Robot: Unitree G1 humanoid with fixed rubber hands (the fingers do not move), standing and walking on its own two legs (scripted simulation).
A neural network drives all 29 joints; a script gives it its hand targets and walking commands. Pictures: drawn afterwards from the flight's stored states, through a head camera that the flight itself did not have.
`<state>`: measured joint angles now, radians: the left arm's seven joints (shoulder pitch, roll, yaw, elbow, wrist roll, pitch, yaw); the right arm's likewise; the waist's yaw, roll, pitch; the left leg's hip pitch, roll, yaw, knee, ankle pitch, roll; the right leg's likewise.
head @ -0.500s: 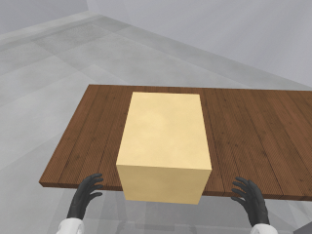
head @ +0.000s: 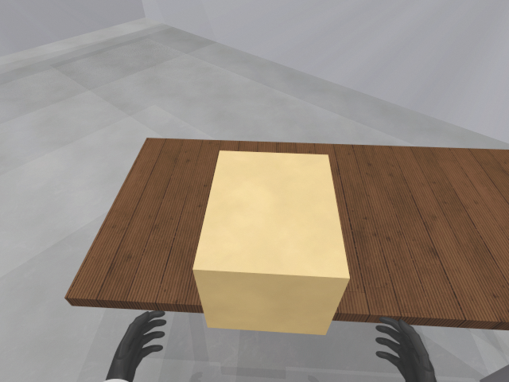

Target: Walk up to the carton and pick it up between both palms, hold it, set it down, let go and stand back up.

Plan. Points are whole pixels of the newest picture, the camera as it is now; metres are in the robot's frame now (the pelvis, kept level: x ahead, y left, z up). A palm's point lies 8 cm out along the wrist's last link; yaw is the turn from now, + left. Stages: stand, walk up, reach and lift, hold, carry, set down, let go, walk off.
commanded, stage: set down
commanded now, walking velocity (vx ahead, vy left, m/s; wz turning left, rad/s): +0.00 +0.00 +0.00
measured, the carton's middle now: (269, 238) +0.41 -0.01 -0.04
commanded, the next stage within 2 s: let go in 0.64 s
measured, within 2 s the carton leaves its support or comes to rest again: neither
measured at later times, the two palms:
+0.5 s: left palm out of the picture +0.16 +0.22 -0.07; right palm out of the picture +0.16 -0.22 -0.07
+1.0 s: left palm out of the picture +0.16 +0.22 -0.08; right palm out of the picture +0.14 -0.23 -0.08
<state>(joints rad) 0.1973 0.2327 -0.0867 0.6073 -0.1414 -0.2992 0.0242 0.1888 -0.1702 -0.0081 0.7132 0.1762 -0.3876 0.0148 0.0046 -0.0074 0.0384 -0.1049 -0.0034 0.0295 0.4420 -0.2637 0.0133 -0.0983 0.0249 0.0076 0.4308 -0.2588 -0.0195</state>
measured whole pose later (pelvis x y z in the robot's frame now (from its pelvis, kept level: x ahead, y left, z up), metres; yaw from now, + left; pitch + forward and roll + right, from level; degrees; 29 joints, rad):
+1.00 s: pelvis +0.00 +0.00 +0.00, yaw -1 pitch -4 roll +0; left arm 0.17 0.21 0.00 0.55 -0.01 0.11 0.02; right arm 0.17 -0.16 -0.04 0.73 -0.04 -0.20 0.02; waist 0.01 -0.01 0.10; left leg -0.09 0.01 0.05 0.40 -0.23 0.01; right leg -0.09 0.03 0.01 0.39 -0.22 -0.02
